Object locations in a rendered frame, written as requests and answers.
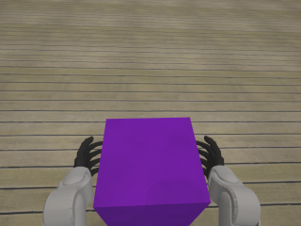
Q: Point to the left robot hand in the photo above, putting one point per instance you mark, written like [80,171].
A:
[84,155]

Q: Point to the carton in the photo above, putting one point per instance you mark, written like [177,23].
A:
[150,173]

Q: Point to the robot left forearm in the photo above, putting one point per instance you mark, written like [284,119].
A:
[66,206]

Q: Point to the right robot hand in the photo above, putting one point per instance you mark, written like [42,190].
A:
[213,155]

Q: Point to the robot right forearm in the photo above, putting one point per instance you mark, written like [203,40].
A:
[237,205]

